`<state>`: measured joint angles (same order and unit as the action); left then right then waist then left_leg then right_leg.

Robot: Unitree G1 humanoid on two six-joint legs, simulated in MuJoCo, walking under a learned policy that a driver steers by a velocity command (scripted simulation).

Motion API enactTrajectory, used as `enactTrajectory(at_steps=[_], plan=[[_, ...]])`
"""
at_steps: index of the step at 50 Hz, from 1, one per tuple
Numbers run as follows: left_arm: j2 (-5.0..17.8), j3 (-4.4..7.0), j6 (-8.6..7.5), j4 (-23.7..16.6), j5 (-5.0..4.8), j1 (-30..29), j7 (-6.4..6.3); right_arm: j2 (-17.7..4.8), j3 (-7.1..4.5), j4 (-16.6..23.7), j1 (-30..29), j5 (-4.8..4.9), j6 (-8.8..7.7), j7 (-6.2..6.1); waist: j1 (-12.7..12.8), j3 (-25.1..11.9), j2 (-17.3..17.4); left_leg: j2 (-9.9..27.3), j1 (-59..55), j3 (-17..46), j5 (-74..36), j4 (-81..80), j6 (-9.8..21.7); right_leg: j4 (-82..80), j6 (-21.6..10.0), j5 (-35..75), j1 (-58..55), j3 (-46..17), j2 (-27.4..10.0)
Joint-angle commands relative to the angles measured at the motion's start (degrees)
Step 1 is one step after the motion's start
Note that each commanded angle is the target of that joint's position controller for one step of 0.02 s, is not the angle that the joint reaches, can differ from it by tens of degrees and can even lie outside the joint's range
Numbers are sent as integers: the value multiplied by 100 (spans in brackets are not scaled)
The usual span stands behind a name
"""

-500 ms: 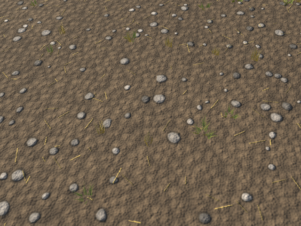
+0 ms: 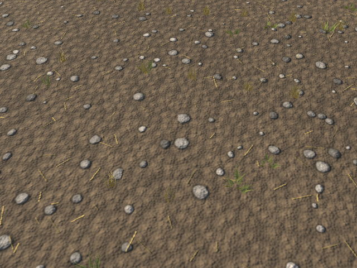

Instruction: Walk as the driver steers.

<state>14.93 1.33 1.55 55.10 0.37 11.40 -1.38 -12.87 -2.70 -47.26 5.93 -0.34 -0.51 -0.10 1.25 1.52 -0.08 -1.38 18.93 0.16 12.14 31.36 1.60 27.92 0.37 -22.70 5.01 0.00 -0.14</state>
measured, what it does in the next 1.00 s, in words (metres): walks ahead, turning right: left foot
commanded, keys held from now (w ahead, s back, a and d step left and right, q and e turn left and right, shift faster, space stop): e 0.40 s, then w+e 0.10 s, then w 0.50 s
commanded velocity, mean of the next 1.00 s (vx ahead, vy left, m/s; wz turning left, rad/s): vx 0.20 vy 0.00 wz -0.29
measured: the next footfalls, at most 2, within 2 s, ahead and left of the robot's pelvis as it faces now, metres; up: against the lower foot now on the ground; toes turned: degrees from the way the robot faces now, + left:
left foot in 0.90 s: +0.17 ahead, +0.06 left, +0.00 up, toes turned -19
right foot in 1.38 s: +0.43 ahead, -0.27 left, +0.00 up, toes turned -21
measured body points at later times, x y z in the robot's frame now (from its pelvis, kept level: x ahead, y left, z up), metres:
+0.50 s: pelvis -0.06 -0.04 +0.01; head -0.05 -0.08 +0.46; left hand +0.03 +0.23 -0.09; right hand +0.04 -0.36 -0.11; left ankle +0.01 +0.11 -0.66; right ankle -0.09 -0.12 -0.73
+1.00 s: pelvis +0.10 -0.02 +0.01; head +0.12 -0.02 +0.46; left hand +0.22 +0.23 -0.13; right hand +0.12 -0.33 -0.10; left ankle +0.13 +0.07 -0.73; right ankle -0.04 -0.12 -0.66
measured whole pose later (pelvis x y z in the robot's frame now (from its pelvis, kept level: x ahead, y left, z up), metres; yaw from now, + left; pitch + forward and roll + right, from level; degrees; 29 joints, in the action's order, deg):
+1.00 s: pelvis +0.10 -0.02 +0.01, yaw -19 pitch +2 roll +0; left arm 16.8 3.4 -3.9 50.6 -1.6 19.8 -0.5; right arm -16.0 -3.4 -53.1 9.3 0.8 -6.7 1.4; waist 1.2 -0.3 -2.3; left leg -1.9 13.3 -1.0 12.3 23.7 2.3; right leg 58.0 -2.6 -22.7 19.4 -4.4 0.6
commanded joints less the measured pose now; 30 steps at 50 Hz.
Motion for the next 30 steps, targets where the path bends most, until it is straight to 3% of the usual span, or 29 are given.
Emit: enactTrajectory(at_steps=[1,4,7,9,11,13,14,15,16,17,18,19,20,21,22,25,30], plan=[[627,126,-15,-93,-32,184,-32,-797,-214,223,-216,3,-40,-85,-18,-426,77,586,-1258,588,-2141,-273,398,-360,-104,1425,832,-255,-223],[783,189,-23,-246,-90,-30,-71,-1064,-335,126,-99,12,34,-250,-93,-474,135,762,-1435,622,-1890,-345,515,-10,-163,1500,1160,-342,-150],[681,212,23,-363,-105,33,-108,-1125,-391,43,100,12,111,-356,-116,-605,482,1283,-1513,1001,-1475,-719,817,681,-119,1044,1494,-249,-18],[628,250,90,-385,-99,216,-97,-1142,-393,86,-52,-14,136,-419,-43,-723,983,1891,-1216,1429,-1154,-1122,1139,1669,-88,-355,1483,-13,43],[700,315,178,-464,-125,226,-56,-1185,-375,155,-207,-88,95,-455,-74,-612,942,2300,-662,1550,-868,-1501,1362,2809,-99,-1346,1564,-119,-195],[634,333,259,-422,-130,580,-17,-1323,-402,233,-852,23,44,-450,294,-464,790,1989,69,877,-329,-1639,962,2175,-202,-884,951,-189,-474],[612,357,274,-298,-101,881,18,-1329,-410,239,-1082,121,64,-432,479,-442,743,1726,332,431,-145,-1501,719,1493,-287,-149,503,18,-378],[612,394,278,-179,-50,1122,71,-1243,-401,198,-1137,204,112,-409,582,-381,585,1488,492,22,185,-1124,491,784,-404,490,204,237,-154],[646,436,268,-107,-7,1319,123,-1000,-364,80,-897,203,181,-382,573,-298,49,1158,876,-460,727,-247,183,222,-574,643,-121,34,-65],[1282,560,229,-383,20,1200,64,-679,-281,65,-525,88,254,-331,371,36,-1622,398,1991,-1056,1928,1527,-410,-941,-1184,1193,-115,-2272,-1473],[1721,533,66,-685,251,903,79,-723,-303,432,-1208,77,213,-350,395,177,-1756,-108,2101,19,2632,2517,-408,-1659,-1999,1169,1021,-3757,-2133],[1601,526,-106,-808,339,460,48,-895,-353,468,-1245,126,187,-365,164,287,-1196,53,1984,408,2166,3033,-298,-1816,-1867,306,1265,-3459,-1927],[1488,517,-211,-901,175,49,-4,-1085,-421,338,-1001,120,165,-373,-78,377,-933,172,1965,489,1471,3021,-233,-1743,-1429,-80,1227,-2920,-1585],[1316,493,-249,-940,-1,-88,-28,-1195,-480,138,-737,35,145,-381,-144,237,-648,260,1987,444,961,2987,-251,-1717,-1153,-714,964,-2682,-1375],[1189,453,-287,-922,-84,-13,-34,-1203,-499,53,-641,-6,102,-366,-108,168,-686,281,2068,420,579,2938,-284,-1775,-1067,-970,717,-2630,-1273],[937,389,-352,-767,-122,643,-81,-1024,-462,113,-874,84,-103,-227,83,-19,-681,275,2292,471,-50,2269,-324,-1924,-1067,-812,-215,-2579,-1201],[966,397,-428,-609,-94,1023,-121,-813,-359,7,-963,94,-345,-77,276,-51,-837,300,1933,292,-512,919,-486,-2031,-1091,-46,-629,-2113,-1116]])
